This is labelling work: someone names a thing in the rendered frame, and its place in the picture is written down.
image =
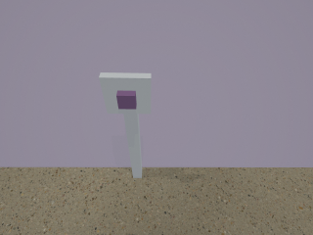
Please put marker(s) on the button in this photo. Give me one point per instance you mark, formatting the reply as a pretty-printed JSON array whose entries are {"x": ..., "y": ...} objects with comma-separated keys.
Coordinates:
[{"x": 126, "y": 99}]

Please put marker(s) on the panel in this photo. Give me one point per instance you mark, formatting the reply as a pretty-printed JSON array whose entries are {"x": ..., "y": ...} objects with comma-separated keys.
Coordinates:
[{"x": 111, "y": 82}]

